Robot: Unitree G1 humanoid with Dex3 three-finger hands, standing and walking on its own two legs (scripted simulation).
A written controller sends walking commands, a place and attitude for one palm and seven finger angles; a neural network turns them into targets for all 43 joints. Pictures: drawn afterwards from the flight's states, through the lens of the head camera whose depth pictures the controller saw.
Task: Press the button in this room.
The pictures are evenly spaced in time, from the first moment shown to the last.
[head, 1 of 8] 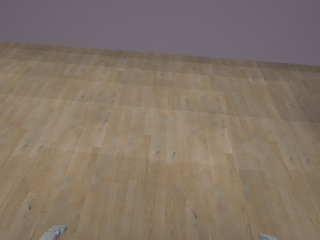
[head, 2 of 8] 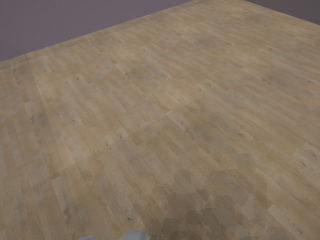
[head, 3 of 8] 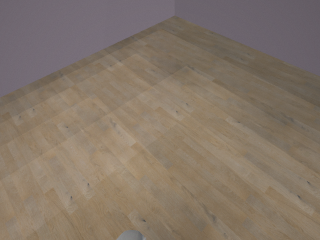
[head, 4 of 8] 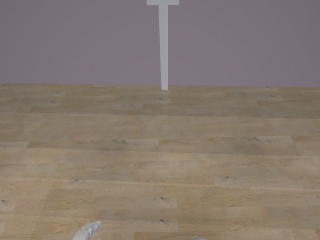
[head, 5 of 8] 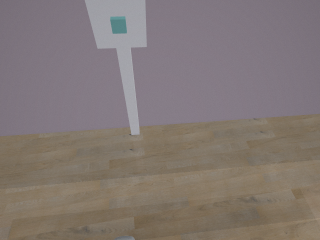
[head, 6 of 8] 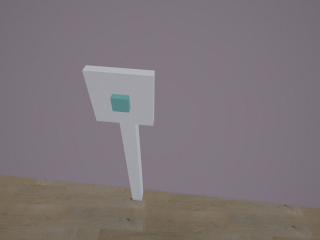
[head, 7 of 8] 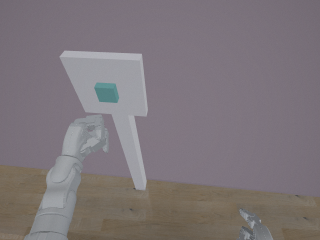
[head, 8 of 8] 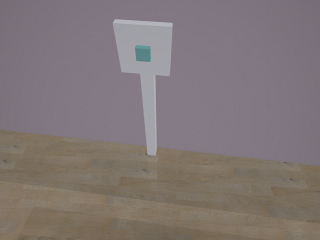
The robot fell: no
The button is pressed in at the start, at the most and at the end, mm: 0 9 0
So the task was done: no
